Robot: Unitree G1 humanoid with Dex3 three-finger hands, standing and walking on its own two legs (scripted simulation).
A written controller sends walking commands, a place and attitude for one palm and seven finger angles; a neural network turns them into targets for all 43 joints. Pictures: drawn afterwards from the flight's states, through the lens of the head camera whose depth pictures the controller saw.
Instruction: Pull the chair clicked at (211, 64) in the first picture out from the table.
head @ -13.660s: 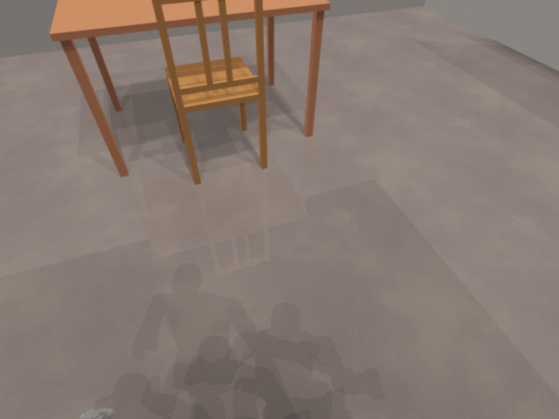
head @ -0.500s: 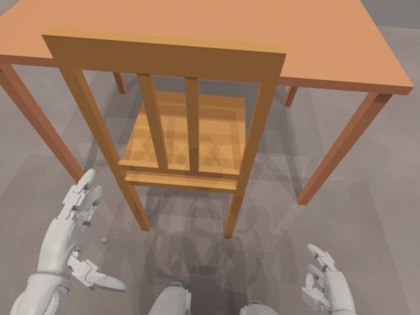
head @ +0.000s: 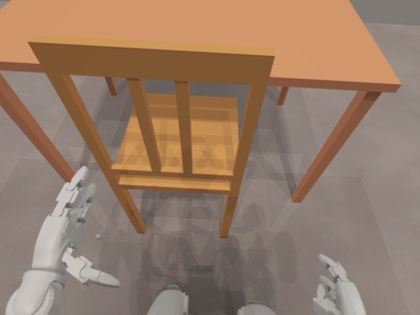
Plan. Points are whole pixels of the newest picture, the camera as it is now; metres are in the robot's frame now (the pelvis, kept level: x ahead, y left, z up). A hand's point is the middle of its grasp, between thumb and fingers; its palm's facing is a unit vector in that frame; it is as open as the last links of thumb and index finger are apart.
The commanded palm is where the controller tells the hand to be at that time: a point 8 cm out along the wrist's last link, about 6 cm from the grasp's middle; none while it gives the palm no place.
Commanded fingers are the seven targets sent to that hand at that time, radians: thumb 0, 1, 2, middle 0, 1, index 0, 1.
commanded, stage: raise the hand toward the chair's back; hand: left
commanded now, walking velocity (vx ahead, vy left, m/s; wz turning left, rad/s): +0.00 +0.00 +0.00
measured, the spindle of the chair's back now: (147, 131) +0.51 +0.17 +0.01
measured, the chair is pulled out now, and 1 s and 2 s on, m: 0.00 0.00 0.00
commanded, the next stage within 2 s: aim the fingers beside a spindle in 0.12 s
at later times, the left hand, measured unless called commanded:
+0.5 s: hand (108, 230) +0.26 +0.19 +0.03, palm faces -0.03 -1.00 -0.04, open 16.9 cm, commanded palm +0.25 +0.25 +0.03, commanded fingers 0.00 -0.50 0.30 -0.06 -0.08 -0.06 -0.08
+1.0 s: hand (129, 210) +0.30 +0.17 +0.02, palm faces -0.04 -1.00 -0.04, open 16.9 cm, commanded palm +0.29 +0.22 +0.01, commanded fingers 0.00 -0.50 0.30 -0.06 -0.08 -0.06 -0.08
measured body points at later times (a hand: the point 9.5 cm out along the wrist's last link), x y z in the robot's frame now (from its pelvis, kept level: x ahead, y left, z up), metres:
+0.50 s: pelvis -0.01 -0.01 -0.01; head +0.06 +0.00 +0.44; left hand +0.25 +0.25 +0.04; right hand +0.17 -0.25 -0.09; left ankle +0.05 +0.11 -0.66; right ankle +0.00 -0.11 -0.66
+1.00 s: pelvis -0.01 +0.00 -0.02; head +0.08 +0.00 +0.42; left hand +0.30 +0.23 +0.02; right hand +0.15 -0.25 -0.11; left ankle +0.05 +0.11 -0.66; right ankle +0.00 -0.11 -0.66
